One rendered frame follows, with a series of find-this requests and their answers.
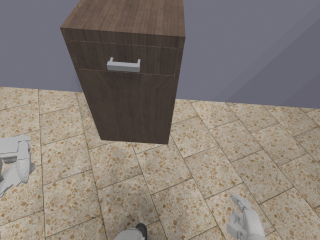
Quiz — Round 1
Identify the left robot thigh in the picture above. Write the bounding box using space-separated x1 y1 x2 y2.
114 230 145 240

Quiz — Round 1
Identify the robot left foot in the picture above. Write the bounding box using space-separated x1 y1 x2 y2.
135 223 147 240

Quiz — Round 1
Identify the right robot hand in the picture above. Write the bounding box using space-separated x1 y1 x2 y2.
226 193 265 240

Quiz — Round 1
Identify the drawer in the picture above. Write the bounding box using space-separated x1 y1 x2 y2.
71 40 178 76

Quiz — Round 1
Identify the handle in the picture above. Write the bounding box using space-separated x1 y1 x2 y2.
107 57 141 73

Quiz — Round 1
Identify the cabinet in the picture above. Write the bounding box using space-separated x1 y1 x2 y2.
60 0 186 145

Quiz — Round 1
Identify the left robot hand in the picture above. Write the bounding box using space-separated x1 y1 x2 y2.
0 134 36 198

